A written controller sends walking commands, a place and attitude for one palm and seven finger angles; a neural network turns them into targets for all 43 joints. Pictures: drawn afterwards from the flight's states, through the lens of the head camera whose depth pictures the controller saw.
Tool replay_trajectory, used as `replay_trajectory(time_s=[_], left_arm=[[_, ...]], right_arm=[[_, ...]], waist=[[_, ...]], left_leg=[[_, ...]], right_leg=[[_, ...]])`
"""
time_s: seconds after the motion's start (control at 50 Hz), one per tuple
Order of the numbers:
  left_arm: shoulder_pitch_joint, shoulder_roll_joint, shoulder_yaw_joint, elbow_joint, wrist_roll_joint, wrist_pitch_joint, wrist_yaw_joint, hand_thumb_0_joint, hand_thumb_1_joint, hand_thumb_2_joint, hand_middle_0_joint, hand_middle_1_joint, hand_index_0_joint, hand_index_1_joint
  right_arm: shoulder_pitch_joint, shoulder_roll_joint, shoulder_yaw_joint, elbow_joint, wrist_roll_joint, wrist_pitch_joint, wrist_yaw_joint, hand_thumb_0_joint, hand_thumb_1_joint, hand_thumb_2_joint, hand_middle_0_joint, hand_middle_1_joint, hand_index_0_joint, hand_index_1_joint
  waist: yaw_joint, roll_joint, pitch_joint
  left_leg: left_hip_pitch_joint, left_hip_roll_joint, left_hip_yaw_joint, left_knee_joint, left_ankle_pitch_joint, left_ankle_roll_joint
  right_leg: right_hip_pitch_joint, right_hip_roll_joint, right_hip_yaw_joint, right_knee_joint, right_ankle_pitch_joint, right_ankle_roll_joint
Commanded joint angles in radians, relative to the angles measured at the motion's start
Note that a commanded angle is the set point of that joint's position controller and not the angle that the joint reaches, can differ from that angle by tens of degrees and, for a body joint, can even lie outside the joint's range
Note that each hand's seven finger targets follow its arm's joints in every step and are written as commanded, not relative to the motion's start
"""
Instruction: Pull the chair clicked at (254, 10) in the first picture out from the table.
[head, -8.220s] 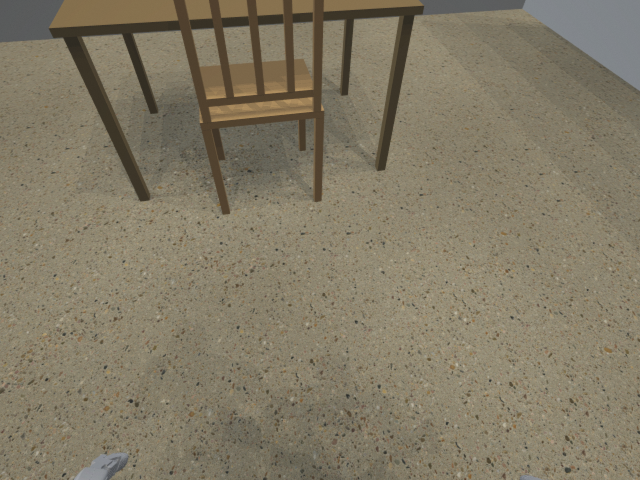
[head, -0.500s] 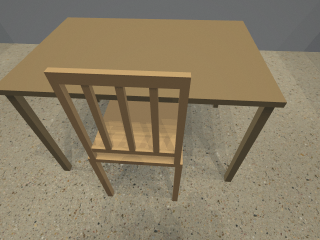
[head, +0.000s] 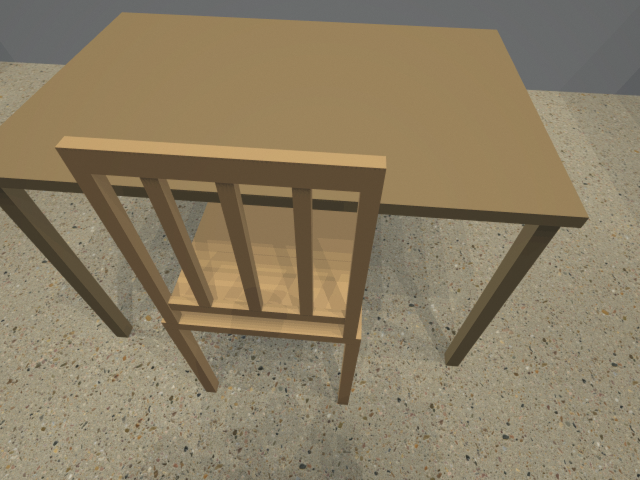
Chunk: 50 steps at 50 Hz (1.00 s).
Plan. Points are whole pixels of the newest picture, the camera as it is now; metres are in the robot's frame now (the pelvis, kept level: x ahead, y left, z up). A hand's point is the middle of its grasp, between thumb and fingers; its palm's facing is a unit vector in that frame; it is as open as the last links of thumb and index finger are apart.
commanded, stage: come to a stop and stand still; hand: left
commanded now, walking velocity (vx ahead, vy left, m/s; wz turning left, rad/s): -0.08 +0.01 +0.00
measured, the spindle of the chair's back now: (244, 255) +0.46 +0.16 -0.05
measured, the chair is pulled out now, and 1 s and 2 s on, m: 0.00 0.00 0.00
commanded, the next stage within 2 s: look again from close up in 0.74 s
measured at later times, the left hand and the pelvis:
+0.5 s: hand out of the picture -0.05 +0.23 -0.17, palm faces +0.04 -0.97 -0.23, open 7.4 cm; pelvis -0.07 +0.05 +0.00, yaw +0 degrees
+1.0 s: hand out of the picture -0.09 +0.20 -0.17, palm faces +0.06 -0.98 -0.17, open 7.4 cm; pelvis -0.07 +0.04 +0.00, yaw +1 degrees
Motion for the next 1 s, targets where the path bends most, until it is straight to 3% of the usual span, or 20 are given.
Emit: replay_trajectory(time_s=[0.0, 0.1, 0.12, 0.14, 0.16, 0.18, 0.2, 0.22, 0.24, 0.26, 0.28, 0.3, 0.32, 0.34, 0.38, 0.42, 0.56, 0.74, 0.76, 0.98], left_arm=[[0.072, 0.123, 0.023, -0.049, -0.003, 0.003, 0.005, 0.000, 0.900, 0.900, -0.200, -0.300, -0.200, -0.300], [0.051, 0.118, 0.013, -0.067, 0.002, 0.011, 0.000, 0.000, 0.900, 0.900, -0.200, -0.300, -0.200, -0.300], [0.153, 0.198, 0.030, -0.024, 0.010, -0.011, 0.037, 0.000, 0.900, 0.900, -0.200, -0.300, -0.200, -0.300], [0.165, 0.227, 0.049, -0.072, 0.013, -0.024, 0.035, 0.000, 0.900, 0.900, -0.200, -0.300, -0.200, -0.300], [0.141, 0.252, 0.052, -0.084, 0.015, -0.029, 0.023, 0.000, 0.900, 0.900, -0.200, -0.300, -0.200, -0.300], [0.113, 0.217, 0.033, -0.096, 0.017, -0.023, 0.020, 0.000, 0.900, 0.900, -0.200, -0.300, -0.200, -0.300], [0.047, 0.200, 0.023, -0.126, 0.021, -0.015, 0.016, 0.000, 0.900, 0.900, -0.200, -0.300, -0.200, -0.300], [-0.016, 0.203, 0.018, -0.141, 0.016, -0.006, 0.011, 0.000, 0.900, 0.900, -0.200, -0.300, -0.200, -0.300], [-0.040, 0.190, 0.014, -0.145, 0.007, 0.004, 0.006, 0.000, 0.900, 0.900, -0.200, -0.300, -0.200, -0.300], [-0.034, 0.169, 0.012, -0.151, 0.002, 0.016, 0.000, 0.000, 0.900, 0.900, -0.200, -0.300, -0.200, -0.300], [-0.022, 0.149, 0.011, -0.155, -0.002, 0.024, -0.004, 0.000, 0.900, 0.900, -0.200, -0.300, -0.200, -0.300], [-0.021, 0.147, 0.010, -0.162, 0.009, 0.033, -0.004, 0.000, 0.900, 0.900, -0.200, -0.300, -0.200, -0.300], [-0.009, 0.148, 0.005, -0.157, 0.016, 0.038, -0.008, 0.000, 0.900, 0.900, -0.200, -0.300, -0.200, -0.300], [0.010, 0.148, 0.003, -0.149, 0.019, 0.040, -0.013, 0.000, 0.900, 0.900, -0.200, -0.300, -0.200, -0.300], [0.048, 0.140, 0.002, -0.144, 0.017, 0.038, -0.019, 0.000, 0.900, 0.900, -0.200, -0.300, -0.200, -0.300], [0.059, 0.138, 0.002, -0.143, 0.014, 0.033, -0.021, 0.000, 0.900, 0.900, -0.200, -0.300, -0.200, -0.300], [0.072, 0.146, 0.005, -0.143, 0.014, 0.022, -0.023, 0.000, 0.900, 0.900, -0.200, -0.300, -0.200, -0.300], [0.088, 0.131, -0.002, -0.103, 0.006, 0.004, -0.020, 0.000, 0.900, 0.900, -0.200, -0.300, -0.200, -0.300], [0.086, 0.132, -0.004, -0.098, 0.006, 0.004, -0.021, 0.000, 0.900, 0.900, -0.200, -0.300, -0.200, -0.300], [0.101, 0.112, -0.006, -0.068, 0.006, 0.001, -0.015, 0.000, 0.900, 0.900, -0.200, -0.300, -0.200, -0.300]], right_arm=[[0.097, -0.089, -0.024, -0.025, 0.003, 0.010, -0.005, 0.000, -0.900, -0.900, 0.200, 0.300, 0.200, 0.300], [0.079, -0.089, -0.019, -0.036, -0.004, 0.014, 0.007, 0.000, -0.900, -0.900, 0.200, 0.300, 0.200, 0.300], [-0.039, -0.183, -0.048, -0.107, 0.002, 0.012, 0.017, 0.000, -0.900, -0.900, 0.200, 0.300, 0.200, 0.300], [0.011, -0.119, -0.042, -0.169, -0.001, 0.006, 0.027, 0.000, -0.900, -0.900, 0.200, 0.300, 0.200, 0.300], [-0.034, -0.108, -0.039, -0.177, 0.006, 0.011, 0.028, 0.000, -0.900, -0.900, 0.200, 0.300, 0.200, 0.300], [-0.058, -0.097, -0.034, -0.176, 0.008, 0.018, 0.029, 0.000, -0.900, -0.900, 0.200, 0.300, 0.200, 0.300], [-0.022, -0.086, -0.030, -0.181, 0.005, 0.022, 0.033, 0.000, -0.900, -0.900, 0.200, 0.300, 0.200, 0.300], [0.028, -0.081, -0.030, -0.159, 0.001, 0.025, 0.036, 0.000, -0.900, -0.900, 0.200, 0.300, 0.200, 0.300], [0.055, -0.104, -0.029, -0.145, -0.006, 0.019, 0.040, 0.000, -0.900, -0.900, 0.200, 0.300, 0.200, 0.300], [0.064, -0.133, -0.033, -0.147, -0.015, 0.016, 0.039, 0.000, -0.900, -0.900, 0.200, 0.300, 0.200, 0.300], [0.035, -0.175, -0.035, -0.166, -0.022, 0.016, 0.039, 0.000, -0.900, -0.900, 0.200, 0.300, 0.200, 0.300], [-0.013, -0.187, -0.036, -0.185, -0.024, 0.022, 0.045, 0.000, -0.900, -0.900, 0.200, 0.300, 0.200, 0.300], [-0.051, -0.198, -0.038, -0.199, -0.023, 0.024, 0.049, 0.000, -0.900, -0.900, 0.200, 0.300, 0.200, 0.300], [-0.062, -0.208, -0.036, -0.206, -0.023, 0.026, 0.050, 0.000, -0.900, -0.900, 0.200, 0.300, 0.200, 0.300], [-0.060, -0.204, -0.034, -0.209, -0.022, 0.025, 0.049, 0.000, -0.900, -0.900, 0.200, 0.300, 0.200, 0.300], [-0.045, -0.203, -0.032, -0.203, -0.021, 0.023, 0.048, 0.000, -0.900, -0.900, 0.200, 0.300, 0.200, 0.300], [-0.015, -0.199, -0.030, -0.170, -0.018, 0.026, 0.048, 0.000, -0.900, -0.900, 0.200, 0.300, 0.200, 0.300], [0.032, -0.162, -0.020, -0.103, -0.012, 0.016, 0.044, 0.000, -0.900, -0.900, 0.200, 0.300, 0.200, 0.300], [0.033, -0.156, -0.018, -0.093, -0.010, 0.018, 0.044, 0.000, -0.900, -0.900, 0.200, 0.300, 0.200, 0.300], [0.054, -0.141, -0.014, -0.054, -0.011, 0.008, 0.040, 0.000, -0.900, -0.900, 0.200, 0.300, 0.200, 0.300]], waist=[[-0.002, 0.028, -0.039], [-0.002, -0.015, -0.015], [0.046, -0.141, -0.067], [0.021, -0.176, -0.192], [0.043, -0.119, -0.235], [0.030, -0.109, -0.202], [-0.012, -0.085, -0.152], [-0.049, -0.052, -0.118], [-0.054, 0.008, -0.057], [-0.040, 0.070, -0.024], [-0.022, 0.115, 0.018], [-0.008, 0.124, 0.093], [0.004, 0.152, 0.144], [0.010, 0.124, 0.169], [0.024, 0.077, 0.155], [0.019, 0.035, 0.113], [0.007, -0.011, 0.053], [-0.012, -0.022, 0.021], [-0.011, -0.026, 0.048], [-0.003, -0.002, 0.052]], left_leg=[[-0.034, 0.080, -0.021, -0.042, 0.584, 0.030], [-0.056, 0.074, -0.041, -0.099, 0.378, 0.036], [-0.143, 0.081, 0.030, 0.181, 0.466, 0.008], [-0.281, 0.006, -0.012, 0.232, 0.046, 0.027], [-0.313, -0.001, -0.009, 0.251, -0.099, 0.025], [-0.263, 0.011, -0.024, 0.236, -0.138, 0.021], [-0.199, 0.003, -0.009, 0.143, -0.117, 0.019], [-0.101, -0.006, 0.009, 0.014, 0.017, 0.017], [-0.072, 0.010, -0.022, -0.053, 0.102, 0.023], [-0.126, 0.067, -0.075, -0.074, 0.117, 0.048], [-0.230, 0.130, -0.149, -0.152, 0.009, 0.073], [-0.337, 0.135, -0.180, -0.221, -0.177, 0.082], [-0.409, 0.121, -0.190, -0.265, -0.288, 0.083], [-0.452, 0.117, -0.194, -0.287, -0.336, 0.085], [-0.448, 0.106, -0.181, -0.286, -0.306, 0.089], [-0.391, 0.094, -0.172, -0.273, -0.280, 0.086], [-0.305, 0.071, -0.161, -0.242, -0.242, 0.086], [-0.212, 0.042, -0.131, -0.174, -0.105, 0.073], [-0.219, 0.044, -0.128, -0.180, -0.118, 0.072], [-0.245, 0.044, -0.143, -0.191, -0.101, 0.068]], right_leg=[[0.092, -0.115, 0.097, -0.043, 0.647, -0.019], [0.074, -0.109, 0.114, -0.124, 0.429, -0.022], [0.144, -0.145, 0.129, -0.101, 0.949, 0.020], [0.347, -0.238, 0.238, -0.049, 1.185, -0.055], [0.408, -0.309, 0.270, -0.061, 1.174, -0.130], [0.290, -0.301, 0.241, -0.109, 0.961, -0.152], [0.167, -0.260, 0.188, -0.130, 0.733, -0.136], [0.055, -0.219, 0.152, -0.128, 0.458, -0.099], [-0.032, -0.150, 0.119, -0.098, 0.210, -0.057], [-0.053, -0.086, 0.077, -0.098, 0.008, -0.021], [-0.043, -0.049, 0.048, -0.104, -0.092, 0.000], [-0.020, -0.028, 0.037, -0.100, -0.134, 0.004], [-0.003, -0.026, 0.030, -0.081, -0.112, 0.007], [0.009, -0.018, 0.029, -0.060, -0.092, 0.007], [0.029, -0.019, 0.036, -0.062, -0.056, 0.004], [0.020, -0.022, 0.056, -0.090, -0.064, 0.005], [-0.018, -0.032, 0.112, -0.152, -0.128, 0.001], [-0.077, -0.058, 0.195, -0.212, -0.142, -0.011], [-0.091, -0.056, 0.191, -0.223, -0.162, -0.011], [-0.067, -0.057, 0.188, -0.204, -0.108, -0.009]])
